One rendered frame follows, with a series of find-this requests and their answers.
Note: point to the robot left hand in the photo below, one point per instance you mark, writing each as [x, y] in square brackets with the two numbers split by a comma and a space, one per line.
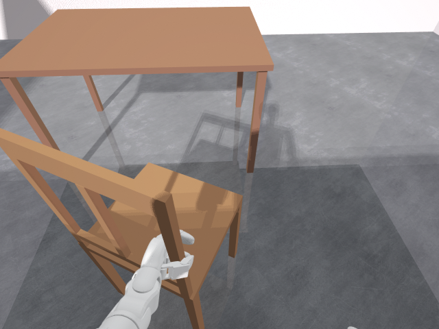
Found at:
[156, 256]

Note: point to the chair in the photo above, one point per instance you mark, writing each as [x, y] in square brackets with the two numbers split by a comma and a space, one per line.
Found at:
[158, 201]

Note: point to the table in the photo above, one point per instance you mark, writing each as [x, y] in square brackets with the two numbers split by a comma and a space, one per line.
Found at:
[127, 41]

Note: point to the left robot forearm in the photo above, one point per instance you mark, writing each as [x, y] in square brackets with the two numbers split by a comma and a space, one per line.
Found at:
[134, 309]

